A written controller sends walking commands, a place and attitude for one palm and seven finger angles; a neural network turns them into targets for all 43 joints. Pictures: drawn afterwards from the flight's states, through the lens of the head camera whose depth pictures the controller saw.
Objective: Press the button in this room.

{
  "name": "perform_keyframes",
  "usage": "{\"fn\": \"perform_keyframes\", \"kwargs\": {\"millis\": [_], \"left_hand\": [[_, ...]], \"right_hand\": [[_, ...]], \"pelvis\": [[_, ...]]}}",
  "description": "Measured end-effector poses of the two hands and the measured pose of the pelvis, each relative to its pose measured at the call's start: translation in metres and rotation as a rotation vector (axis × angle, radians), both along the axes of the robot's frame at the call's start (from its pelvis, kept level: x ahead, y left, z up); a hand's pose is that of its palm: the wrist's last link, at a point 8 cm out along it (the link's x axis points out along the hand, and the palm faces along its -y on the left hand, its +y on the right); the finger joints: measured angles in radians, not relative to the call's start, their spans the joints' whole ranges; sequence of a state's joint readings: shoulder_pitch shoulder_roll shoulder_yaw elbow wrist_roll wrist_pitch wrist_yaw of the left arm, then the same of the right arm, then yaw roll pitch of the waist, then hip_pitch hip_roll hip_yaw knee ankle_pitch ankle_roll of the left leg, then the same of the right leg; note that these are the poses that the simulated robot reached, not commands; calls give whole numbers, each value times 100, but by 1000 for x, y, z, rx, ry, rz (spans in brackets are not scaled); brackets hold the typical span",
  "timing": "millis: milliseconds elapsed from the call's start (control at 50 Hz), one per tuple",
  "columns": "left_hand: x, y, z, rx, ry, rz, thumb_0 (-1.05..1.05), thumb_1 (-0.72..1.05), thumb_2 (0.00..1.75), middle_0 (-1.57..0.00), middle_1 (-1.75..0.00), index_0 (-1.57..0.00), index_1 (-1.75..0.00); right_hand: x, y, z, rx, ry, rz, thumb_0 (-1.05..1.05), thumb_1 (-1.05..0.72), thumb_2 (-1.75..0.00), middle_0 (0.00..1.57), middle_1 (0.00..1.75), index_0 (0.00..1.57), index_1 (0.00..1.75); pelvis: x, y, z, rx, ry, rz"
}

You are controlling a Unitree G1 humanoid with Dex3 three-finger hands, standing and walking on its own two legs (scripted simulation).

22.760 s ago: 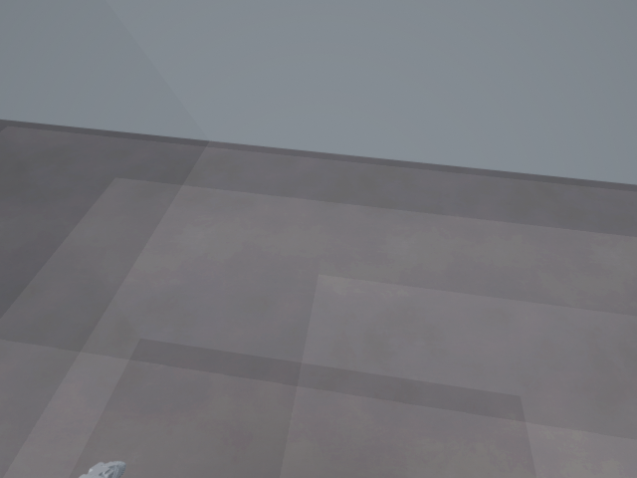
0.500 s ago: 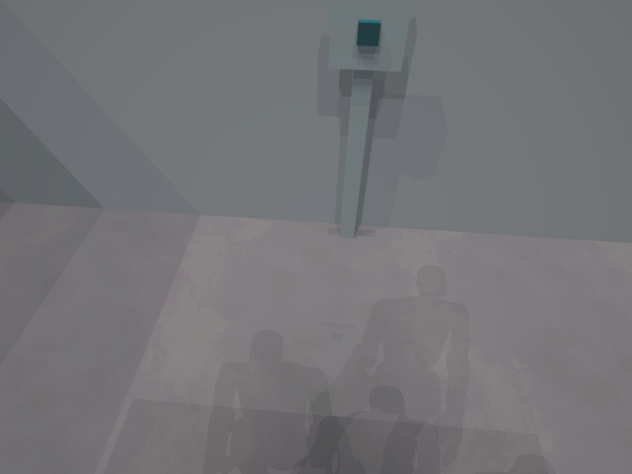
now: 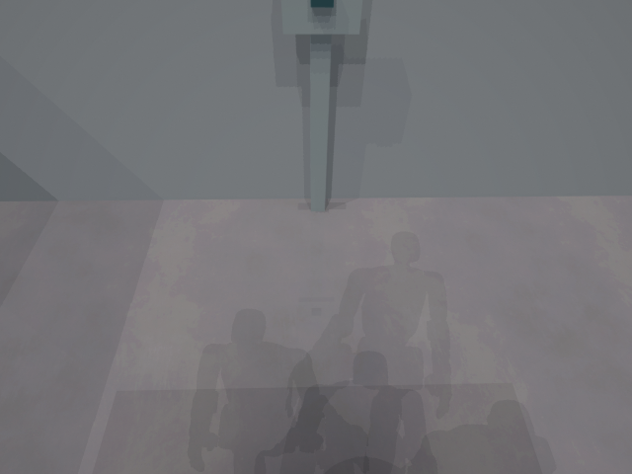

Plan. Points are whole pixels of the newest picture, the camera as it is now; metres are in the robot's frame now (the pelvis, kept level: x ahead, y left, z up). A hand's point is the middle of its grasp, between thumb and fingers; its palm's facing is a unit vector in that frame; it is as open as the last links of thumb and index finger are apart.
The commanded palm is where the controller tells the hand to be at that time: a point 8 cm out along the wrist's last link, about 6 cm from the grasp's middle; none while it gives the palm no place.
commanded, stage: walk to a spot facing it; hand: left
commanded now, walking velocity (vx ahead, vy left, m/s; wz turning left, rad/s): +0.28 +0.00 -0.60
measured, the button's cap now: out of the picture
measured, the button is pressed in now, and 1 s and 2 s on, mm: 0 0 0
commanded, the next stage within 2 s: none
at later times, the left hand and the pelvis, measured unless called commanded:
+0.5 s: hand (232, 450) +0.17 +0.14 -0.15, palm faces -0.19 -0.96 -0.20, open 7.4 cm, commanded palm none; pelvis +0.14 -0.05 +0.01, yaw -15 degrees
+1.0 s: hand (289, 242) +0.55 +0.09 -0.15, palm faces -0.50 -0.84 -0.23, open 7.4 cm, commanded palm none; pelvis +0.34 -0.03 +0.01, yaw -32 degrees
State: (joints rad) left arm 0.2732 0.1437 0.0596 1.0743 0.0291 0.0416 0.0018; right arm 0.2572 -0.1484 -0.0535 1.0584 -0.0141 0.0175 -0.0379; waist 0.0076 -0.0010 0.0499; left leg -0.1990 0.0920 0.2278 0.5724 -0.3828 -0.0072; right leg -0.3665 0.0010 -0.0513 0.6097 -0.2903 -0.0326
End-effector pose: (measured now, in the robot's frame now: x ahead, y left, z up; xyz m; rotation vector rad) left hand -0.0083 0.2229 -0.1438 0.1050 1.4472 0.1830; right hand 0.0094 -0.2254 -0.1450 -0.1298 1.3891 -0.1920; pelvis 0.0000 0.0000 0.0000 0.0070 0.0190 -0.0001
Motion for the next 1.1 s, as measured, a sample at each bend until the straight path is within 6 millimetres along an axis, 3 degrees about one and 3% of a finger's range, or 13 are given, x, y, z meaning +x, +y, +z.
{"fn": "perform_keyframes", "kwargs": {"millis": [80,180,240,300,400,520,620,700,780,880,980,1100], "left_hand": [[38,7,6,27,-47,-51,0,91,90,-20,-30,-20,-30],[114,-2,18,63,-160,-140,1,91,90,-20,-30,-19,-30],[153,-10,14,90,-258,-175,0,91,90,-20,-30,-20,-30],[167,-20,18,92,-266,-188,0,91,90,-20,-30,-20,-30],[172,-34,25,57,-146,-249,0,91,90,-20,-30,-20,-30],[192,-38,23,14,-55,-272,0,91,90,-20,-30,-20,-30],[227,-27,12,-3,4,-274,0,91,90,-20,-30,-20,-30],[275,-8,-9,-8,50,-299,0,91,90,-20,-30,-20,-30],[354,-1,-9,0,18,-395,1,91,90,-20,-30,-20,-30],[471,-22,7,-1,-138,-516,1,92,90,-20,-30,-19,-30],[565,-70,21,-16,-265,-628,0,92,90,-19,-30,-19,-30],[636,-155,26,-59,-341,-778,0,92,90,-19,-30,-19,-30]], "right_hand": [[-1,-12,-3,-2,-19,-41,0,-91,-90,20,30,20,30],[3,-33,-13,12,-3,-87,0,-91,-90,20,30,20,30],[15,-51,-24,20,17,-96,0,-91,-90,20,30,20,30],[50,-67,-14,4,-24,-91,1,-91,-90,20,30,20,30],[132,-88,17,-31,-212,-98,1,-91,-90,19,30,20,30],[212,-96,39,-68,-326,-95,1,-91,-90,19,30,20,30],[273,-87,42,-86,-344,-85,1,-91,-90,19,30,20,30],[313,-74,37,-122,-382,-100,1,-91,-90,19,30,20,30],[305,-60,39,-131,-347,-193,0,-91,-90,20,30,21,30],[257,-37,38,-112,-180,-355,0,-91,-90,20,30,21,30],[204,-15,34,-83,-6,-515,0,-92,-90,20,30,20,30],[168,3,22,-26,123,-674,1,-91,-90,20,30,20,30]], "pelvis": [[13,-5,-2,5,-2,-39],[39,-22,-5,-3,-4,-90],[54,-38,-17,-9,-10,-109],[66,-46,-10,-7,-16,-143],[96,-51,7,2,-2,-207],[144,-47,13,-10,14,-261],[195,-36,8,-24,21,-302],[242,-24,-7,-31,18,-357],[274,-19,-2,-39,-2,-428],[308,-20,11,-44,-2,-493],[337,-29,13,-35,0,-549],[364,-52,5,-18,-3,-625]]}}
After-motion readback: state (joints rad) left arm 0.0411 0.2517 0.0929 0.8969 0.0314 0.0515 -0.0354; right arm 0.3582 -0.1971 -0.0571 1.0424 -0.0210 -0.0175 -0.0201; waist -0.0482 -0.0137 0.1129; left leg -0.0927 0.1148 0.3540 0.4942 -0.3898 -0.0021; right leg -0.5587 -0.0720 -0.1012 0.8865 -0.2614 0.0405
